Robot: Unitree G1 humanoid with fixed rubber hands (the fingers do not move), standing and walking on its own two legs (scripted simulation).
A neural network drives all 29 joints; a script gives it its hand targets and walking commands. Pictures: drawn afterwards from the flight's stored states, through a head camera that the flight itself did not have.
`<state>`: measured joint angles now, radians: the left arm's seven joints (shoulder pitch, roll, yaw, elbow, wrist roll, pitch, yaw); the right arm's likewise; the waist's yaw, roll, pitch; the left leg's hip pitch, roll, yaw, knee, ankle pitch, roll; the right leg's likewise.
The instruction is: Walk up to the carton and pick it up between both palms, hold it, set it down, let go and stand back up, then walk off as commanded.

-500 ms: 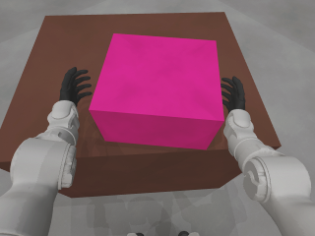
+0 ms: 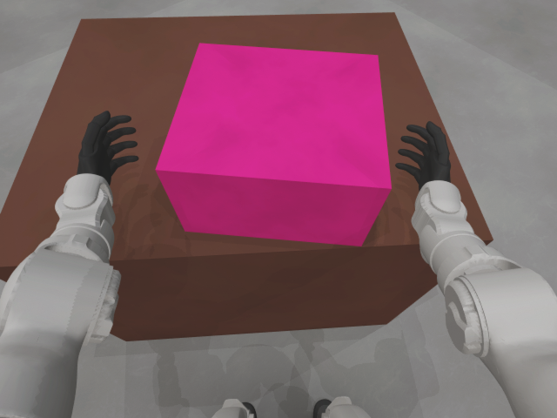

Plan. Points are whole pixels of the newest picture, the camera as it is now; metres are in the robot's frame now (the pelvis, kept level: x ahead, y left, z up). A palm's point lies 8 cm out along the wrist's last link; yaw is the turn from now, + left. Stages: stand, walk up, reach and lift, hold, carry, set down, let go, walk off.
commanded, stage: set down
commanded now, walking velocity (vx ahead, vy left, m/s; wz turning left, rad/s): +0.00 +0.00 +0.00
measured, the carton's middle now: (280, 144) +0.55 +0.01 +0.01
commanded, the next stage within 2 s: none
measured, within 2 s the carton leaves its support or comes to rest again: neither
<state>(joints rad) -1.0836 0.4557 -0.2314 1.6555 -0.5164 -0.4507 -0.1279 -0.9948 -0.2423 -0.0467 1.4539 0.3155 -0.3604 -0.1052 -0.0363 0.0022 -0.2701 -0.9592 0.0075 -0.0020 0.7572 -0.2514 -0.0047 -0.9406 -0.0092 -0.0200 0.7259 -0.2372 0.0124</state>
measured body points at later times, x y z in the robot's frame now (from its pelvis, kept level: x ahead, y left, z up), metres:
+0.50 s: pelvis -0.01 +0.01 +0.01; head +0.04 +0.03 +0.46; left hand +0.41 +0.26 +0.07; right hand +0.38 -0.22 +0.06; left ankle +0.04 +0.11 -0.70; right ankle +0.04 -0.13 -0.70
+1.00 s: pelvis +0.01 +0.00 +0.03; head +0.02 +0.02 +0.48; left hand +0.34 +0.27 +0.06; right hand +0.31 -0.24 +0.05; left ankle +0.04 +0.11 -0.70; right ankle +0.04 -0.13 -0.70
